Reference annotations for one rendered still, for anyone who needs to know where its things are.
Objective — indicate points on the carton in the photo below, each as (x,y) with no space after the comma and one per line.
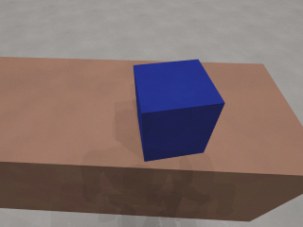
(178,107)

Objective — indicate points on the pedestal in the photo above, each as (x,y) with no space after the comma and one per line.
(70,142)

